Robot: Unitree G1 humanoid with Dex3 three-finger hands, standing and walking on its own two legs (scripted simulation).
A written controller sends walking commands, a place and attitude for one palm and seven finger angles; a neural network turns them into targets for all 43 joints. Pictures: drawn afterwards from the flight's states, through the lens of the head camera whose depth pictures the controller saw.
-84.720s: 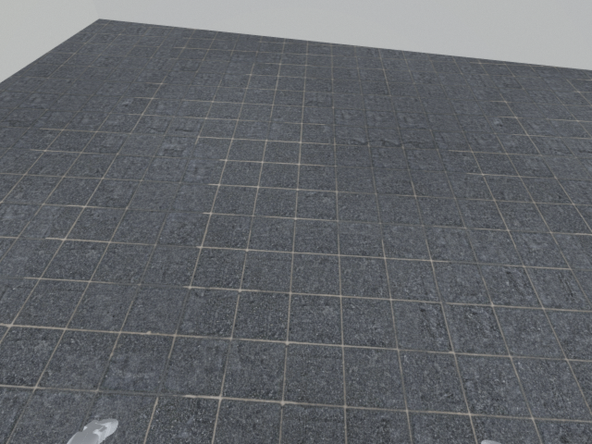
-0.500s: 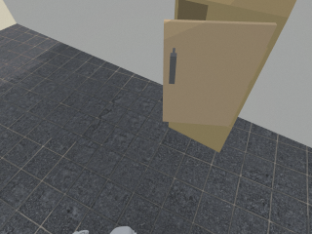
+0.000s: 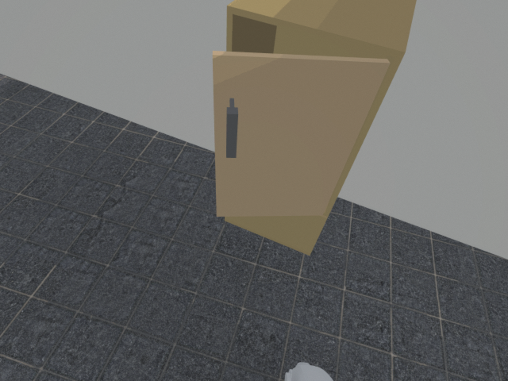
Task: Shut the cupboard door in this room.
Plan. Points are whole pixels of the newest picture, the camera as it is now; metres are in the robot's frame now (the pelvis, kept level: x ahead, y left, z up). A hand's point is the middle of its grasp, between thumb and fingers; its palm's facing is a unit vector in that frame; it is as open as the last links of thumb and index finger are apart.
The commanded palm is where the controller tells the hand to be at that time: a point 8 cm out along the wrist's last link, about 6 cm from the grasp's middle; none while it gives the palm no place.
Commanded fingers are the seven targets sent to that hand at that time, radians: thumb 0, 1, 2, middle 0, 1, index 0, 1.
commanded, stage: take the last steps up to it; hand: left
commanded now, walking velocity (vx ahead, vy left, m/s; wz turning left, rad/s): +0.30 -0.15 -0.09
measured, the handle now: (231, 128) +0.67 +0.08 -0.02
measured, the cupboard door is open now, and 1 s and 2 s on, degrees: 27 27 27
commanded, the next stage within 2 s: come to a stop and stand still in 0.44 s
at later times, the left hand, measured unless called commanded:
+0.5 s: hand (217, 366) +0.18 +0.06 -0.19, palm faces +0.04 -0.98 -0.18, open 7.3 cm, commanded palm none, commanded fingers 0.00 0.90 0.90 -0.20 -0.30 -0.20 -0.30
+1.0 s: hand (228, 323) +0.26 +0.05 -0.18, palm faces +0.06 -0.97 -0.24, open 7.4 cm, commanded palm none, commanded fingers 0.00 0.90 0.90 -0.20 -0.30 -0.20 -0.30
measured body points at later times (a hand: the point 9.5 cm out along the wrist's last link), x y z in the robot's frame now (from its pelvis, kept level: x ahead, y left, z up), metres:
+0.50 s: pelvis +0.17 -0.11 -0.01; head +0.19 -0.10 +0.44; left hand +0.18 +0.12 -0.17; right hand +0.25 -0.35 -0.15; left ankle +0.22 -0.01 -0.72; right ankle +0.12 -0.17 -0.75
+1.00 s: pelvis +0.24 -0.14 -0.01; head +0.27 -0.14 +0.44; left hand +0.26 +0.10 -0.17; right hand +0.30 -0.39 -0.17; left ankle +0.22 -0.02 -0.72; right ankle +0.20 -0.24 -0.75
